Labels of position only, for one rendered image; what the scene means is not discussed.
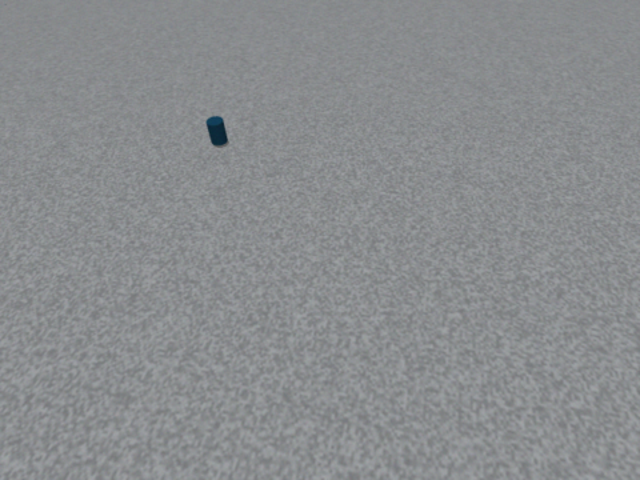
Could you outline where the can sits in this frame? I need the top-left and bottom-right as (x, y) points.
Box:
(206, 116), (228, 146)

